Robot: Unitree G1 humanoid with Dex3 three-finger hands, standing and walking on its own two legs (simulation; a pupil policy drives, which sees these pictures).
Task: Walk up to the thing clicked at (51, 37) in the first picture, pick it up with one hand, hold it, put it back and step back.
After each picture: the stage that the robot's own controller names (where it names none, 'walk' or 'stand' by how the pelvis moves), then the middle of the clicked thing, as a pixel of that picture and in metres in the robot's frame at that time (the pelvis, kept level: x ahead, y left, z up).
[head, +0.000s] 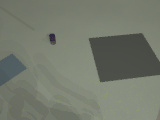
stand; (52, 39) +1.36 +0.33 -0.72
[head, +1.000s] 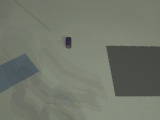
walk; (68, 42) +1.25 +0.14 -0.70
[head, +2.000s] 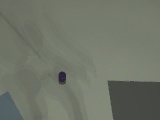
walk; (62, 78) +0.76 +0.11 -0.71
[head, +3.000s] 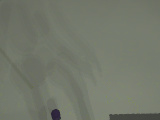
walk; (56, 116) +0.45 +0.16 -0.71
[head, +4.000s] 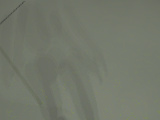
stand; out of the picture +0.32 +0.15 -0.71
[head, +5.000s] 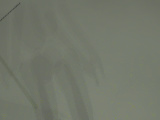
stand; out of the picture +0.31 +0.16 -0.73
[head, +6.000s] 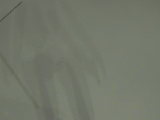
stand; out of the picture +0.30 +0.16 -0.73
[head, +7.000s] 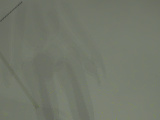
stand; out of the picture +0.30 +0.16 -0.73
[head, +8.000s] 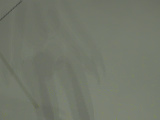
stand; out of the picture +0.29 +0.16 -0.73
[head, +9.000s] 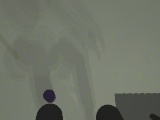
go down; (49, 96) +0.34 +0.16 -0.53
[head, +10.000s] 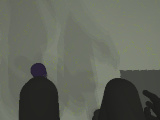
go down; (39, 72) +0.38 +0.19 -0.32
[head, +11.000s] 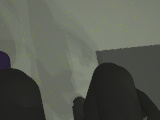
close in; (0, 64) +0.37 +0.22 -0.24
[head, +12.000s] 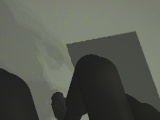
close; out of the picture +0.36 +0.24 -0.22
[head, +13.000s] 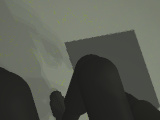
lift; out of the picture +0.37 +0.25 -0.21
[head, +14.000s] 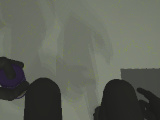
lift; (14, 83) +0.29 +0.23 -0.07
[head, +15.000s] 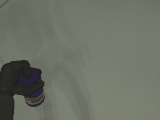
hold; (32, 88) +0.32 +0.17 +0.02
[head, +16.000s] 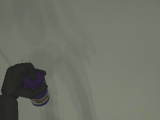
hold; (37, 89) +0.32 +0.17 -0.01
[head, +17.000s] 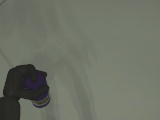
hold; (38, 90) +0.31 +0.17 -0.01
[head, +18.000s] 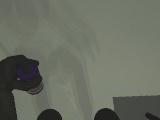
crouch; (31, 79) +0.35 +0.17 -0.08
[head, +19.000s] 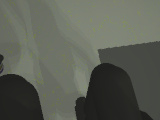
lower; out of the picture +0.38 +0.25 -0.19
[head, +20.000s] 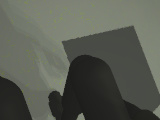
lower; out of the picture +0.37 +0.27 -0.22
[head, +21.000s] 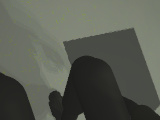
lower; out of the picture +0.37 +0.27 -0.23
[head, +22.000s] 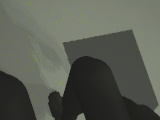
lower; out of the picture +0.37 +0.27 -0.23
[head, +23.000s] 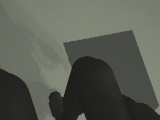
lower; out of the picture +0.37 +0.27 -0.22
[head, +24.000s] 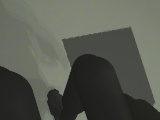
open; out of the picture +0.35 +0.25 -0.22
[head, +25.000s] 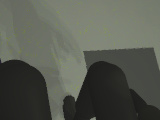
stand; out of the picture +0.35 +0.24 -0.24
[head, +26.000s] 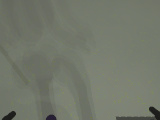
stand; out of the picture +0.31 +0.17 -0.60
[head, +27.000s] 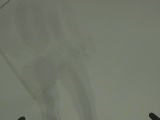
stand; out of the picture +0.31 +0.18 -0.67
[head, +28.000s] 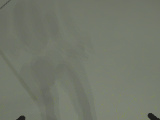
stand; out of the picture +0.31 +0.17 -0.67
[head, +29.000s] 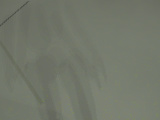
stand; out of the picture +0.32 +0.16 -0.72
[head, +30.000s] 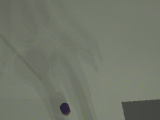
walk; (65, 109) +0.41 +0.15 -0.70
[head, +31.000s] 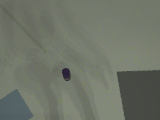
walk; (66, 74) +0.70 +0.16 -0.70
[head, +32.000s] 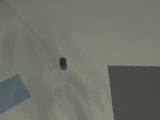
stand; (63, 64) +0.96 +0.18 -0.70
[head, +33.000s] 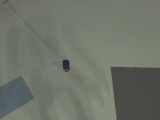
stand; (66, 65) +0.95 +0.16 -0.73
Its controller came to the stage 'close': yes
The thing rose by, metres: 0.69
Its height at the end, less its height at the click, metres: +0.00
